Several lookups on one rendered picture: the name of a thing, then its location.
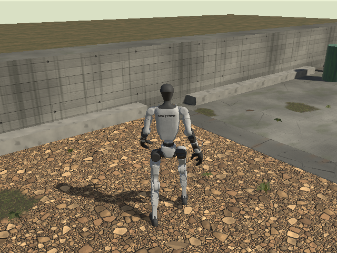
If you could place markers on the right robot shin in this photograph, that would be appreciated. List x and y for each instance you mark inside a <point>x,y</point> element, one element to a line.
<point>183,182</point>

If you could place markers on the robot right forearm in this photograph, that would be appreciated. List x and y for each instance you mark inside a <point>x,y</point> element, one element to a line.
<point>194,143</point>

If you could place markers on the robot right upper arm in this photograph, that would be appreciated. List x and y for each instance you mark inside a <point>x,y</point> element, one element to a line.
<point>186,120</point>

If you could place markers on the humanoid robot head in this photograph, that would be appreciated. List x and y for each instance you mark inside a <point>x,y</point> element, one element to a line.
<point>167,91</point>

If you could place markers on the robot left hand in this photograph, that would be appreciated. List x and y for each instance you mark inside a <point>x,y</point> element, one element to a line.
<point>144,146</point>

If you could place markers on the robot left upper arm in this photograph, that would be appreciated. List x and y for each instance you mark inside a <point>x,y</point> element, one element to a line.
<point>148,119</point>

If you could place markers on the robot right hand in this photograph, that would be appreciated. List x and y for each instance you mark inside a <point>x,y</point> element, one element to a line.
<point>199,159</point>

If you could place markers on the robot left forearm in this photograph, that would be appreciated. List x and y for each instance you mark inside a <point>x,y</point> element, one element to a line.
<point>143,136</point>

